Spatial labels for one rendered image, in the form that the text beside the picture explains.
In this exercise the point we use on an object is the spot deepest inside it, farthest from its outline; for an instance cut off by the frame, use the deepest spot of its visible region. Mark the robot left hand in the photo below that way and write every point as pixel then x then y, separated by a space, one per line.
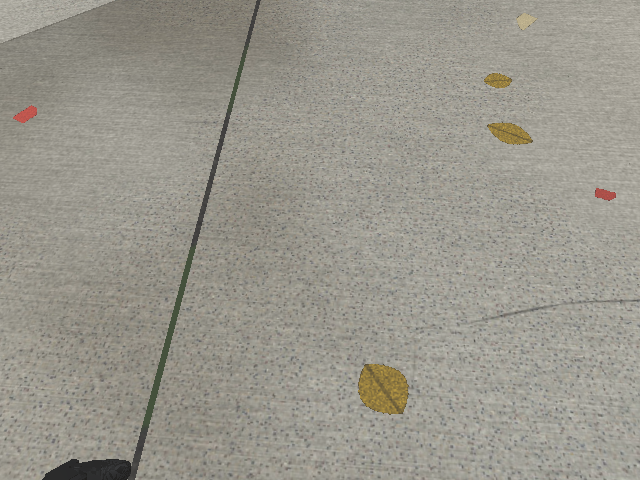
pixel 109 469

